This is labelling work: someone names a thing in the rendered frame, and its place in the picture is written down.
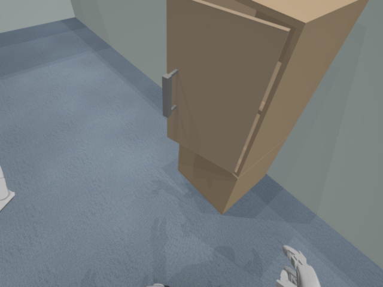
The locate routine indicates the left robot hand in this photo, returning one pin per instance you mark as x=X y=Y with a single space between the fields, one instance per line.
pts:
x=5 y=195

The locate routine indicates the cupboard door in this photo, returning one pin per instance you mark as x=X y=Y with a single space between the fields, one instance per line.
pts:
x=225 y=61

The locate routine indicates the handle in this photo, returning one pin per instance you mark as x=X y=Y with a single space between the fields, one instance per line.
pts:
x=167 y=93

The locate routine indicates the right robot hand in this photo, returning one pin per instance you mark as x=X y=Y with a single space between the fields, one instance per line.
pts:
x=304 y=276

